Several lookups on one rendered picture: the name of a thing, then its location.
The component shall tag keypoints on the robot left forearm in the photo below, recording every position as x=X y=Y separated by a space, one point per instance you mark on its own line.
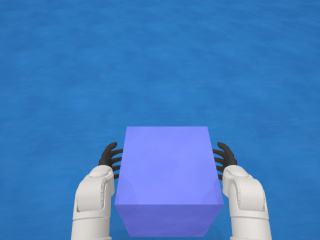
x=92 y=205

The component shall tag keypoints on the robot left hand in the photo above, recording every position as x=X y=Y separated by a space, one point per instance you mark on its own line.
x=107 y=160

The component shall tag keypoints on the robot right forearm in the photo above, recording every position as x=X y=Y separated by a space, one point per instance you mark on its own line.
x=247 y=205

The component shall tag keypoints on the robot right hand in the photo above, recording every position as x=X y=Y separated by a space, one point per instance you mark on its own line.
x=228 y=158

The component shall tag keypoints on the carton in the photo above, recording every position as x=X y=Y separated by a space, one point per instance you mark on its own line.
x=168 y=184

